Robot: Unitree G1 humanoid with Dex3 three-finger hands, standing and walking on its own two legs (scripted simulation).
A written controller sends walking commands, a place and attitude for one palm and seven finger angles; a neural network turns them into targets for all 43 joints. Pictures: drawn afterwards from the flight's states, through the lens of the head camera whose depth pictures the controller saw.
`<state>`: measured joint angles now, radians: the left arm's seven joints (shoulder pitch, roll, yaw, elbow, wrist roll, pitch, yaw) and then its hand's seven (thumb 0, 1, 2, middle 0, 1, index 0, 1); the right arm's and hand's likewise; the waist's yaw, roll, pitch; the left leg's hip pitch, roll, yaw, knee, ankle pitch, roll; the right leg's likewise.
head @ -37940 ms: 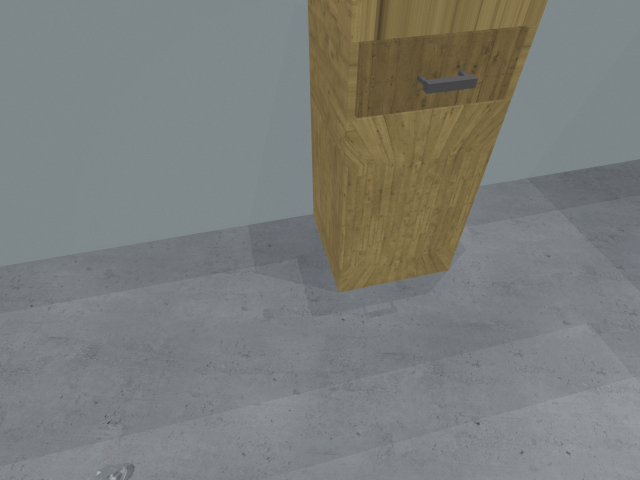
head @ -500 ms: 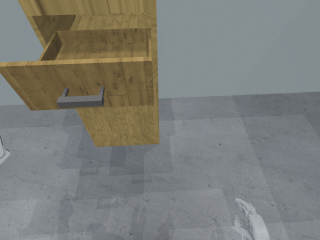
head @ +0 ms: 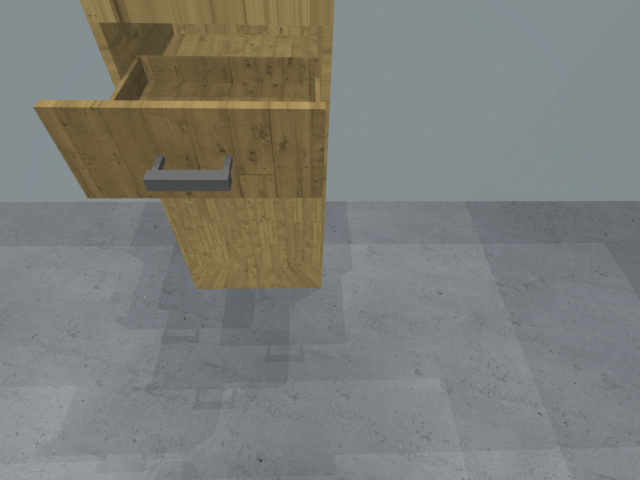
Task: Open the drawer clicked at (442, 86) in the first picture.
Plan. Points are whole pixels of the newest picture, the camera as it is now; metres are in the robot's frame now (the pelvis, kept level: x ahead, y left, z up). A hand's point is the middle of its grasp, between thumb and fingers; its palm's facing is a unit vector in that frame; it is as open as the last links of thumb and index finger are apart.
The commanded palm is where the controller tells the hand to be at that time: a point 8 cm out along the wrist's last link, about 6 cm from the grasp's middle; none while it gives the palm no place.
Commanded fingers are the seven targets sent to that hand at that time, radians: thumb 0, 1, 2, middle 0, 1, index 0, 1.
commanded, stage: let the arm hang, fingers relaxed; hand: left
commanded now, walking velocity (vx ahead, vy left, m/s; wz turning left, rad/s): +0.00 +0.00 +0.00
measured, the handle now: (191, 171) +0.54 +0.22 +0.08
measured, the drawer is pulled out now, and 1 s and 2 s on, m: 0.29 0.29 0.29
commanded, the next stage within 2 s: look to check the result in 0.80 s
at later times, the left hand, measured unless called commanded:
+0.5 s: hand out of the picture -0.02 +0.18 -0.16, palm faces +0.04 -0.97 -0.22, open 7.4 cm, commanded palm none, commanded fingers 0.00 0.90 0.90 -0.20 -0.30 -0.20 -0.30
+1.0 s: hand out of the picture +0.00 +0.16 -0.16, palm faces +0.05 -0.98 -0.20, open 7.4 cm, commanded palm none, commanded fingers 0.00 0.90 0.90 -0.20 -0.30 -0.20 -0.30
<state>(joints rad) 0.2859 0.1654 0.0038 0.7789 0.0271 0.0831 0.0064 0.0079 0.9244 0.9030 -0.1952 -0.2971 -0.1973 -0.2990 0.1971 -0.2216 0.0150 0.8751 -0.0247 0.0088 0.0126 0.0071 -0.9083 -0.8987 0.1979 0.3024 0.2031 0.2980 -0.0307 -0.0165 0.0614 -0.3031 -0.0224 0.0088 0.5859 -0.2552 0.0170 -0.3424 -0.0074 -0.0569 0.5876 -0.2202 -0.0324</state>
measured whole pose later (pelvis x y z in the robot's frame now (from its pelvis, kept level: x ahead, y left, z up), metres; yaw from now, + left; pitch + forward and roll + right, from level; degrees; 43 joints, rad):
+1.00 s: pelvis +0.02 -0.01 +0.01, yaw +0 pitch -1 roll +0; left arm 0.30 0.12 0.03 1.13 0.02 0.00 0.03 0.00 0.91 0.90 -0.20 -0.30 -0.20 -0.30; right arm 0.34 -0.14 -0.02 1.09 -0.02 0.01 -0.03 0.00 -0.91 -0.90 0.20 0.30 0.20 0.30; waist -0.01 0.03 0.06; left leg -0.21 -0.01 0.00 0.43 -0.21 0.01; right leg -0.25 0.02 -0.05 0.42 -0.16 -0.04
